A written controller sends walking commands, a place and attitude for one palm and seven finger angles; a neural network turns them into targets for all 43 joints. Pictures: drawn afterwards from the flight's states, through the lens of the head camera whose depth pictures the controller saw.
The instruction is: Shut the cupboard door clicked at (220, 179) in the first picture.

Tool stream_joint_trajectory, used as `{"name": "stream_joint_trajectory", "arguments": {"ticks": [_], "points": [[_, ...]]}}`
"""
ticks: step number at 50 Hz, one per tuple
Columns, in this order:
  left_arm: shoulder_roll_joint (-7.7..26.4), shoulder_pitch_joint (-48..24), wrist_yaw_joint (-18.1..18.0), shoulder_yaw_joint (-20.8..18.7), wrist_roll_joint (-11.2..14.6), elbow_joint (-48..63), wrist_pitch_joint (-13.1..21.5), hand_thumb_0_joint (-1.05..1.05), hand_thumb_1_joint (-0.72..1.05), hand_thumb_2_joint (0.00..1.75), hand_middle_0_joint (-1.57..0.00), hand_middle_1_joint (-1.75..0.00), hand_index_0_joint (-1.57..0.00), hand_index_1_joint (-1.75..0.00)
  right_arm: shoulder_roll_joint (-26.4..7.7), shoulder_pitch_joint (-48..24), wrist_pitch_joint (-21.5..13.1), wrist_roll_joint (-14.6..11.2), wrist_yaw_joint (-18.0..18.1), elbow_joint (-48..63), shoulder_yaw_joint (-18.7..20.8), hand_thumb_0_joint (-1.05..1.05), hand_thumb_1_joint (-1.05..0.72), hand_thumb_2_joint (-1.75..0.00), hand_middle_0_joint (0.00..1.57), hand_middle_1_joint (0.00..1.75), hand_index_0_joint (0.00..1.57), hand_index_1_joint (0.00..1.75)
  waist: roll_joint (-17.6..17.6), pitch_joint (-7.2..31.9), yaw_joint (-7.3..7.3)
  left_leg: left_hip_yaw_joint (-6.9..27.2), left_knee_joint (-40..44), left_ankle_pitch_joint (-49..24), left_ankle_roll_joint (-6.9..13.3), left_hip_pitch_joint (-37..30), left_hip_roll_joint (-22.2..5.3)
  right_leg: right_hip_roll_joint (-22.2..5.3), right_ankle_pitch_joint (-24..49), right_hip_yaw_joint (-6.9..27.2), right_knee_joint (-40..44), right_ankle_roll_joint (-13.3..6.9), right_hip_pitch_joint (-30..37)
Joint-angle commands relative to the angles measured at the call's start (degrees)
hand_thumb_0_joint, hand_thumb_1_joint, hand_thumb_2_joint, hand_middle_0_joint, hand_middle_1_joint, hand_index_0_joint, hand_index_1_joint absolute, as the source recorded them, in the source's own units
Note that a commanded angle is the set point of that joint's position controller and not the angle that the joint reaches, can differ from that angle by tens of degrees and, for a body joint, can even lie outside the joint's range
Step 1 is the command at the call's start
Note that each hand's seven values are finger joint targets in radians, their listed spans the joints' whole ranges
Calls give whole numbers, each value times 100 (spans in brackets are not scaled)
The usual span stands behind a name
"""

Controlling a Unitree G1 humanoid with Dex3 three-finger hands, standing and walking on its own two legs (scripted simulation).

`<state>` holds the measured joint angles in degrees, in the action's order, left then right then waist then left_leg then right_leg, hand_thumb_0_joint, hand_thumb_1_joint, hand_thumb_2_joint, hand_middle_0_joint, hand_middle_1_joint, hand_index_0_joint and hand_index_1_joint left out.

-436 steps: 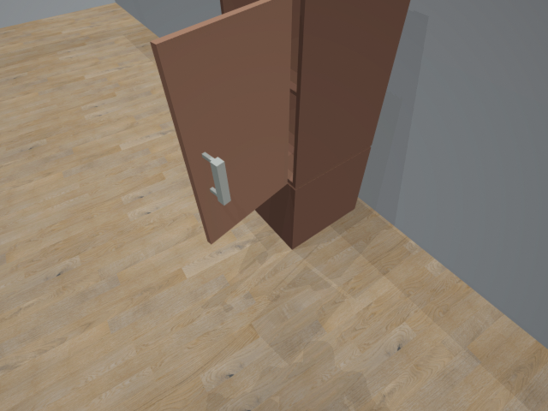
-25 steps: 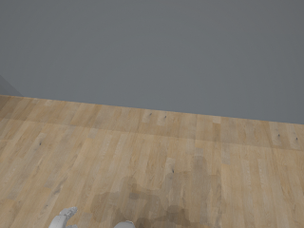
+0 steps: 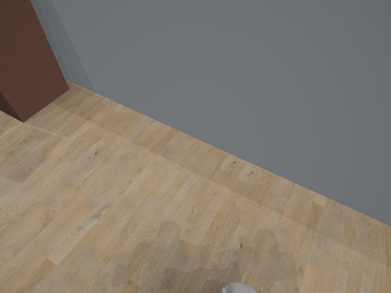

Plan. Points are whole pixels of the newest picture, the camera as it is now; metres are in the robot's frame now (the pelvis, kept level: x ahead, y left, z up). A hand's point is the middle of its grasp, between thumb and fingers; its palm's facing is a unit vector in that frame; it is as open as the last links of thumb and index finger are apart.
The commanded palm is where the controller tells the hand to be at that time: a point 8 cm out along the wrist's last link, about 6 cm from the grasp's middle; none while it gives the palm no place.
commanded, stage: walk to a spot facing it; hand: left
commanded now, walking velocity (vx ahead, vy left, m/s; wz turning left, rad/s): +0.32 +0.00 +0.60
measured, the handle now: out of the picture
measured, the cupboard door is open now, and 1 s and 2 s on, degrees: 100 100 100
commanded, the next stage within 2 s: none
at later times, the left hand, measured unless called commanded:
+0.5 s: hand (135, 292) +0.14 +0.13 -0.15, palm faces +0.33 -0.92 -0.23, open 7.3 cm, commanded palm none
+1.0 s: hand (104, 207) +0.33 +0.26 -0.16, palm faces +0.48 -0.87 -0.12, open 7.4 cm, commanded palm none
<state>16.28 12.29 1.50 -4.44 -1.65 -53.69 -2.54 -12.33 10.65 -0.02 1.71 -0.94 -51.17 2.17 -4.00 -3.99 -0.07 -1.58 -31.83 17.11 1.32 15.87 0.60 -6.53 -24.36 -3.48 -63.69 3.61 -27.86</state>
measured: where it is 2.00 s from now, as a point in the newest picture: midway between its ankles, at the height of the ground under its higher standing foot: (147, 180)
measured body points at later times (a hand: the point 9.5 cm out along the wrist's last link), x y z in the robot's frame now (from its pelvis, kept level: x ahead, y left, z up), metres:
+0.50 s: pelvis +0.17 -0.06 +0.02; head +0.21 -0.05 +0.46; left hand +0.12 +0.18 -0.13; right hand +0.32 -0.29 -0.13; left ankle +0.17 +0.09 -0.65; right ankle +0.14 -0.17 -0.73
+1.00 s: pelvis +0.35 +0.07 +0.01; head +0.36 +0.11 +0.46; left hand +0.31 +0.30 -0.15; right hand +0.50 -0.14 -0.12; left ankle +0.32 +0.11 -0.73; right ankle +0.49 -0.07 -0.64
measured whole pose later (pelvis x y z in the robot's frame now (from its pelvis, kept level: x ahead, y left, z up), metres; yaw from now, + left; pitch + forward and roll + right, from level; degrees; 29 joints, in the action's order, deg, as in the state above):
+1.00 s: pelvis +0.35 +0.07 +0.01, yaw +28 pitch +0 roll -1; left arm 11.1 10.3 1.5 -2.7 -1.9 -55.5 1.0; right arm -10.9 14.8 -3.5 0.9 0.7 -58.1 2.2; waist -2.8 -3.7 -0.3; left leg -4.4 -21.2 12.0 6.1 9.4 3.1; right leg -9.1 -10.5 -1.4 -61.0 3.3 -35.2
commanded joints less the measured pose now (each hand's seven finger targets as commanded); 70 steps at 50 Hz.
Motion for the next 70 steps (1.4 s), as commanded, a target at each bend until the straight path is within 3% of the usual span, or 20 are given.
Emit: {"name": "stream_joint_trajectory", "arguments": {"ticks": [1, 7, 10, 11, 13, 17, 20, 29, 34, 35, 36, 37, 39, 43, 59, 63, 64, 65, 67, 70], "points": [[308, -526, 71, -52, 12, 709, 286, 0, 90, 90, -20, -30, -20, -30, -1207, 331, -209, -40, 142, 188, 309, 0, -90, -90, 20, 30, 20, 30, 1154, 300, 115, 1702, 1886, 114, 796, -630, -1305, -42, 630, 289, 385, 81, -788], [253, -951, 109, -2, 38, 916, 339, 0, 90, 90, -20, -30, -20, -30, -1284, 436, -192, -23, 92, 21, 394, 0, -90, -90, 20, 30, 20, 30, 1265, 252, 201, 1638, 1751, 265, 763, -437, -1123, 283, 721, -61, 2269, 178, 89], [356, -303, 100, -68, 33, 721, 426, 0, 90, 90, -20, -30, -20, -30, -1209, 185, -159, -45, 93, 39, 396, 0, -90, -90, 20, 30, 20, 30, 1060, 457, -153, 1556, 969, 181, 560, 299, -928, 524, 1060, -213, 3314, 175, 1733], [576, 327, 63, -156, 26, 526, 493, 0, 90, 90, -20, -30, -20, -30, -1026, 83, -179, -84, 84, 76, 370, 0, -90, -90, 20, 30, 20, 30, 506, 679, -463, 1243, 137, 379, 328, 1078, -533, 265, 972, 128, 3875, 92, 3026], [1491, 1405, -89, -332, 4, 284, 537, 0, 90, 90, -20, -30, -20, -30, -571, -126, -249, -115, 26, 418, 266, 0, -90, -90, 20, 30, 20, 30, -1793, 1194, -900, 239, -3029, 2101, -105, 2757, 35, -2381, -829, 3152, 5283, -816, 4064], [376, 335, -144, -35, 44, 402, 630, 0, 90, 90, -20, -30, -20, -30, -569, -246, -102, 7, -111, 83, 318, 0, -90, -90, 20, 30, 20, 30, -642, 93, -169, 344, -3885, 93, -251, 2496, -731, -1630, 571, 993, 5331, -647, 2334], [173, 625, -155, 37, 35, 203, 761, 0, 90, 90, -20, -30, -20, -30, -279, -310, -25, -13, -184, 32, 234, 0, -90, -90, 20, 30, 20, 30, -431, 146, -106, 44, -3418, -349, -371, 2503, -669, -1351, 2601, -55, 5206, -654, 2641], [147, 1396, -209, 148, 10, -402, 793, 0, 90, 90, -20, -30, -20, -30, -70, -1410, -62, -19, -291, 353, 18, 0, -90, -90, 20, 30, 20, 30, -498, 26, -299, -550, -1215, -676, -109, 2327, -432, -1279, 4719, -924, 4917, -730, 3582], [509, 1044, -169, 96, 51, -433, 739, 0, 90, 90, -20, -30, -20, -30, -539, 149, -164, 37, -131, -80, 115, 0, -90, -90, 20, 30, 20, 30, -297, 710, 582, -1000, -267, -468, 388, -676, 219, -1259, 5966, -1376, 2721, -583, 2521], [436, 974, -119, 114, 93, -327, 733, 0, 90, 90, -20, -30, -20, -30, -1006, 1095, -175, 81, -63, -252, 243, 0, -90, -90, 20, 30, 20, 30, 167, 1330, 1033, -136, -63, -566, 643, -2328, -402, -1010, 4334, -1355, 1212, -378, 1327], [70, 1084, -34, 172, 152, -71, 711, 0, 90, 90, -20, -30, -20, -30, -1710, 1673, -236, 88, 24, -349, 408, 0, -90, -90, 20, 30, 20, 30, 1642, 1942, 1081, 2830, 568, -1222, 1405, -3587, -2278, 66, -332, -1105, -942, -48, -525], [224, 556, -90, 163, 136, 107, 673, 0, 90, 90, -20, -30, -20, -30, -1795, 1714, -197, -79, 131, -441, 437, 0, -90, -90, 20, 30, 20, 30, 935, 2089, 1053, 3450, 1122, -1840, 1663, -3522, -2623, 172, -673, -36, -1774, -151, -1047], [57, 183, -143, 131, 83, 212, 653, 0, 90, 90, -20, -30, -20, -30, -1393, 919, -280, -75, 177, -218, 340, 0, -90, -90, 20, 30, 20, 30, 11, 697, 561, 2627, 1513, -1358, 1418, -1523, -2477, -226, 6, 211, -1974, -159, -1271], [-242, 984, -56, 138, -45, -308, 394, 0, 90, 90, -20, -30, -20, -30, -559, 318, -446, -80, 202, -249, 77, 0, -90, -90, 20, 30, 20, 30, 1253, 223, -96, 952, 1933, -1368, 803, -190, -1365, -340, 923, 268, -708, -52, -380], [-202, -1656, 47, 245, 21, 563, 481, 0, 90, 90, -20, -30, -20, -30, -470, 2057, -480, 1, 264, -1042, 55, 0, -90, -90, 20, 30, 20, 30, 988, -89, 479, 743, 1666, -3355, 825, -1770, -1447, 192, 1355, -139, 2555, -307, -476], [114, -121, 5, 107, 29, 140, 596, 0, 90, 90, -20, -30, -20, -30, -552, 1856, -469, -70, 271, -1132, 63, 0, -90, -90, 20, 30, 20, 30, 598, 642, -304, 490, -136, -4070, 486, -940, -1105, 471, 1787, -175, 3526, -589, 2411], [540, 897, -70, -32, -22, -153, 646, 0, 90, 90, -20, -30, -20, -30, -422, 1756, -503, -144, 219, -1018, 65, 0, -90, -90, 20, 30, 20, 30, -125, 1222, -704, 149, -1452, -2890, 257, 524, -666, -485, 2196, 927, 3480, -920, 4248], [966, 1647, -108, -139, -7, -386, 639, 0, 90, 90, -20, -30, -20, -30, -205, 1923, -516, -195, 239, -905, 46, 0, -90, -90, 20, 30, 20, 30, -1104, 1847, -772, -217, -3288, 1445, -22, 1814, 144, -2138, 3065, 2768, 4007, -1574, 5343], [595, 1081, -164, -51, 80, -287, 612, 0, 90, 90, -20, -30, -20, -30, -240, 1088, -480, -159, 194, -754, 116, 0, -90, -90, 20, 30, 20, 30, -105, 714, -594, 333, -4172, 1102, 47, 2386, -408, -1892, 2919, 2164, 4559, -1602, 3949], [-64, 401, -198, 107, 81, -188, 711, 0, 90, 90, -20, -30, -20, -30, 44, 1049, -260, -60, 122, -839, 88, 0, -90, -90, 20, 30, 20, 30, -297, 82, -46, 335, -3643, 307, -97, 1836, -801, -1386, 2985, 785, 5020, -1196, 2251]]}}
